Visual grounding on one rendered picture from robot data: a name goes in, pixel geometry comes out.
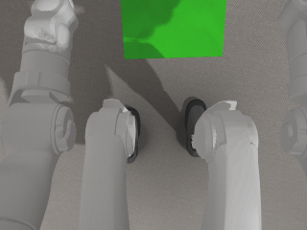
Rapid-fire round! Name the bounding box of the carton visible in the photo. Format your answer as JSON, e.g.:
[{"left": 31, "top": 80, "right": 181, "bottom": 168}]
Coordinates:
[{"left": 120, "top": 0, "right": 226, "bottom": 59}]

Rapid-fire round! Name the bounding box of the robot left foot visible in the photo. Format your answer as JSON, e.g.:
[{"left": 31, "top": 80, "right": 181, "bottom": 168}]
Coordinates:
[{"left": 127, "top": 107, "right": 141, "bottom": 164}]

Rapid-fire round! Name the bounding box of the robot left forearm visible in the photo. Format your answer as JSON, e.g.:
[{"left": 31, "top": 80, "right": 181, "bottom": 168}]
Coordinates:
[{"left": 0, "top": 0, "right": 79, "bottom": 148}]

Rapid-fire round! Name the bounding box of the robot left upper arm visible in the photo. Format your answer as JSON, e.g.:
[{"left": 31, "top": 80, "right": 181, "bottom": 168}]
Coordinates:
[{"left": 0, "top": 103, "right": 77, "bottom": 230}]

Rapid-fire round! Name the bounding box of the robot left shin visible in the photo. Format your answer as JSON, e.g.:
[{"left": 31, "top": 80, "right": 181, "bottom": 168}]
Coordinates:
[{"left": 84, "top": 99, "right": 132, "bottom": 157}]

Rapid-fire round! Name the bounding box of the robot right forearm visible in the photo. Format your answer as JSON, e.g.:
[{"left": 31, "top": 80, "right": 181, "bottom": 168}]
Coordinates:
[{"left": 278, "top": 0, "right": 307, "bottom": 106}]

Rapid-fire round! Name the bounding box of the robot right upper arm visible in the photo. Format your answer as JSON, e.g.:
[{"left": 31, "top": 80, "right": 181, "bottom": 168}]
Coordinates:
[{"left": 279, "top": 105, "right": 307, "bottom": 178}]

